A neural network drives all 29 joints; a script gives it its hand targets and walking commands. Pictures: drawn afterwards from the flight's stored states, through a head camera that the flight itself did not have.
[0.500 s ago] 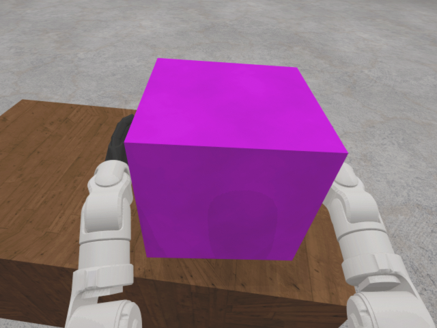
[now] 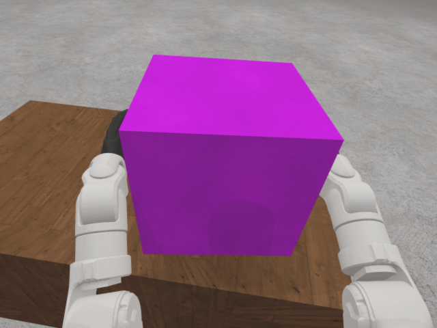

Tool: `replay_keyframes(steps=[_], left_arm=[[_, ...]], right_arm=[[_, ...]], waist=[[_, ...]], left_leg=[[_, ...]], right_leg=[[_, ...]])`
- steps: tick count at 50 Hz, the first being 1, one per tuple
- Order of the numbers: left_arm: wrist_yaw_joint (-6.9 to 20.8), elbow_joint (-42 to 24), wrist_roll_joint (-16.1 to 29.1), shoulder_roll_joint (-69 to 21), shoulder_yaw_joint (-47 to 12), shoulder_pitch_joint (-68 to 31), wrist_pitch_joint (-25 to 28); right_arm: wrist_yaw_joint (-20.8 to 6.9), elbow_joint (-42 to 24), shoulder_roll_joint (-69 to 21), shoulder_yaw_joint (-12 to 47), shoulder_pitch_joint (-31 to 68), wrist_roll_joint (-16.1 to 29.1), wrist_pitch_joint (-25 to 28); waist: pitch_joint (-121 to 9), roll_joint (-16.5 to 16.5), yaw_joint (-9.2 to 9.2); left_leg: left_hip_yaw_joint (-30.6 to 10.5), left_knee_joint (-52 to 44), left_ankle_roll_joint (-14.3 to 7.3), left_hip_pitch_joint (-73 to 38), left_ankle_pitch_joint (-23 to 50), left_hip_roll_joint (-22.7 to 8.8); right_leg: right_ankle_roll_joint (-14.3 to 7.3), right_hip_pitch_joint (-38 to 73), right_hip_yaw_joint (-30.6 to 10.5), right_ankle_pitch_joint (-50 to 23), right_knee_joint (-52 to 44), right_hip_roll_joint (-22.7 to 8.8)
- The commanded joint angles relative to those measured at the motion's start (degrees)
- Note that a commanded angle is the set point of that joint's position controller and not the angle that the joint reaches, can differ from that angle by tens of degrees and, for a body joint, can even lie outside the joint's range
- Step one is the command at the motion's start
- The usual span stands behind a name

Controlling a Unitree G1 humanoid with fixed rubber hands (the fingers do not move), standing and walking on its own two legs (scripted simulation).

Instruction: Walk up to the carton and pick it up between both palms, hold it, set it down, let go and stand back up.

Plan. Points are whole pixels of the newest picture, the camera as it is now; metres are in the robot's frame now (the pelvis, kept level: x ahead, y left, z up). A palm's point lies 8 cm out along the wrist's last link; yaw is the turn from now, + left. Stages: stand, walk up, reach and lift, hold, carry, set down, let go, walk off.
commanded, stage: hold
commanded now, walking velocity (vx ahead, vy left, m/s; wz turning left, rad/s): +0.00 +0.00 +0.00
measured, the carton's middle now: (221, 153) +0.40 +0.00 +0.15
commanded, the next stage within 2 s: none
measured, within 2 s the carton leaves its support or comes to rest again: neither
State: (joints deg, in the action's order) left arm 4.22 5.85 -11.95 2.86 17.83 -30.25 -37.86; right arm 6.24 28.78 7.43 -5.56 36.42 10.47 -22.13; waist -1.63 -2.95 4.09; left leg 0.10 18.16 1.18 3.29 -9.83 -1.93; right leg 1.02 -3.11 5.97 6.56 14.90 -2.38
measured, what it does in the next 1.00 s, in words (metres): stands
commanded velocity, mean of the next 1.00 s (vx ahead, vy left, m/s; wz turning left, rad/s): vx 0.00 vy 0.00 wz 0.00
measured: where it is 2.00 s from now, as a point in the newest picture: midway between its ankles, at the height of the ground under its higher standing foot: outside the picture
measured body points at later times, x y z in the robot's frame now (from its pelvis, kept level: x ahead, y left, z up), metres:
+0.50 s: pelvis -0.01 +0.00 +0.00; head -0.05 +0.02 +0.45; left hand +0.36 +0.19 +0.19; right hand +0.38 -0.18 +0.19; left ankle +0.01 +0.13 -0.75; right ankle +0.02 -0.13 -0.75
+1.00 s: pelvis +0.00 +0.00 +0.00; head -0.06 +0.02 +0.45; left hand +0.36 +0.19 +0.19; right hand +0.37 -0.18 +0.19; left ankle +0.01 +0.13 -0.75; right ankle +0.02 -0.13 -0.75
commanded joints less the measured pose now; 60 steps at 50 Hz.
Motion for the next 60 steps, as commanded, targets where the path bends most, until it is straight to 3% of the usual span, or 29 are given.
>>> replay_keyframes(steps=[1, 3, 8, 12, 17, 23, 27, 31, 34, 37, 40, 43, 47, 50, 58, 59, 60], left_arm=[[6.90, -9.49, 8.86, -26.59, -27.17, -36.00, 3.53], [6.33, -9.39, 9.31, -26.52, -27.89, -36.10, 3.59], [6.31, -5.12, 7.80, -26.52, -25.28, -36.81, 2.00], [5.83, -7.27, 9.87, -27.75, -27.84, -38.87, 2.59], [6.06, -4.09, 9.32, -26.96, -26.29, -39.06, 2.40], [6.62, -3.75, 8.49, -26.20, -24.81, -39.57, 1.94], [6.07, -7.04, 9.67, -26.89, -27.40, -39.73, 2.72], [6.72, -3.93, 8.08, -25.77, -24.35, -38.00, 2.21], [6.62, -6.71, 9.43, -26.62, -26.30, -38.85, 2.20], [6.48, -4.97, 9.03, -26.45, -25.66, -39.65, 2.17], [6.42, -6.75, 8.88, -26.30, -25.86, -38.26, 1.92], [6.39, -7.26, 9.27, -26.22, -26.35, -38.76, 1.52], [6.78, -5.58, 8.40, -25.92, -24.79, -38.34, 0.85], [6.57, -7.92, 9.50, -26.69, -26.62, -38.66, 0.89], [6.51, -6.75, 9.36, -27.36, -27.36, -38.75, 0.86], [6.81, -4.33, 9.83, -29.65, -28.53, -38.68, 1.50], [6.81, -4.63, 9.51, -29.29, -27.89, -39.40, 2.06]], right_arm=[[-6.67, -21.12, -31.65, 22.93, 39.44, 6.52, 4.84], [-6.54, -21.40, -30.71, 22.96, 39.48, 6.95, 4.76], [-7.63, -16.38, -29.79, 19.87, 40.72, 4.53, 4.26], [-7.72, -18.42, -30.83, 20.50, 42.40, 5.15, 4.91], [-7.53, -15.18, -30.96, 18.89, 41.73, 3.98, 4.22], [-7.30, -14.35, -31.31, 19.09, 42.71, 4.48, 3.96], [-6.98, -17.24, -31.32, 20.38, 41.98, 5.56, 4.22], [-6.81, -15.65, -32.11, 20.20, 41.60, 4.42, 3.57], [-6.51, -18.91, -32.41, 21.47, 42.85, 5.84, 3.94], [-6.61, -16.78, -32.07, 20.46, 42.83, 5.12, 3.45], [-6.48, -17.67, -32.44, 21.99, 41.63, 6.15, 3.17], [-6.39, -17.53, -31.41, 21.27, 40.88, 6.31, 2.53], [-6.70, -16.87, -31.42, 20.80, 42.37, 5.78, 2.38], [-6.75, -18.35, -31.65, 21.40, 41.91, 6.39, 2.48], [-7.17, -16.49, -30.49, 19.40, 40.62, 5.25, 2.48], [-7.74, -15.32, -28.24, 16.25, 41.17, 4.16, 2.73], [-8.14, -14.87, -29.01, 16.64, 41.53, 3.84, 3.10]], waist=[[-23.26, 5.23, -0.45], [-22.18, 5.95, -0.15], [-16.79, 4.01, -1.32], [-21.01, 4.05, -0.54], [-19.02, 3.99, -0.23], [-19.38, 4.51, -0.54], [-22.75, 5.31, 0.39], [-18.11, 2.73, -0.94], [-21.95, 3.72, -0.46], [-18.48, 3.78, -0.57], [-20.80, 3.41, -0.79], [-19.58, 4.56, 0.24], [-17.92, 3.57, -0.99], [-20.08, 4.00, -0.27], [-18.87, 5.29, 1.05], [-17.22, 6.30, 2.85], [-17.42, 6.16, 2.17]], left_leg=[[0.94, -0.78, 1.76, -0.02, 17.92, 5.70], [0.84, -0.21, 2.16, -0.68, 19.27, 5.73], [1.26, -3.53, 0.76, 2.55, 10.39, 4.68], [0.99, -2.12, 1.11, 1.06, 13.23, 4.64], [1.13, -3.47, 0.26, 2.95, 8.54, 4.84], [1.26, -3.29, 0.36, 3.76, 9.35, 5.26], [0.77, -1.38, 1.57, 0.86, 14.88, 5.37], [1.21, -3.70, -0.28, 4.00, 8.55, 5.52], [1.03, -2.31, 0.38, 2.96, 12.40, 5.56], [0.96, -2.95, 0.38, 3.33, 10.08, 5.44], [0.96, -2.47, 0.30, 2.37, 12.44, 5.43], [0.75, -2.31, 0.99, 2.18, 12.40, 5.36], [1.01, -3.36, 0.36, 3.90, 9.81, 5.17], [0.79, -2.52, 0.90, 2.06, 12.60, 5.07], [0.43, -2.98, 1.57, 1.74, 10.64, 4.73], [0.14, -3.60, 2.46, 0.53, 7.00, 4.72], [0.26, -3.80, 2.20, 0.39, 6.44, 4.73]], right_leg=[[0.59, 13.70, -1.90, -15.73, 2.11, 5.30], [0.37, 12.34, -1.82, -14.98, 1.88, 5.46], [-0.69, 8.47, -1.64, -3.46, -0.36, 5.36], [-0.61, 9.38, -1.76, -6.33, 0.19, 5.71], [-0.29, 9.52, -2.33, -4.07, -0.24, 4.87], [-0.14, 11.50, -2.34, -4.90, -0.01, 4.71], [-0.03, 11.80, -2.12, -9.50, 0.92, 5.19], [0.47, 11.84, -2.62, -6.06, 0.07, 4.43], [0.48, 13.09, -2.66, -9.77, 0.83, 4.73], [0.29, 10.83, -2.32, -6.54, 0.24, 4.70], [0.40, 12.66, -2.65, -9.19, 0.72, 4.86], [0.07, 11.92, -2.61, -8.49, 0.41, 4.89], [0.13, 11.43, -2.61, -6.21, 0.19, 4.77], [0.07, 11.75, -2.49, -8.38, 0.54, 5.10], [-0.48, 10.16, -2.19, -5.96, 0.05, 5.12], [-0.25, 6.35, -1.05, -2.23, -0.57, 5.47], [-0.41, 6.27, -1.09, -1.85, -0.64, 5.36]])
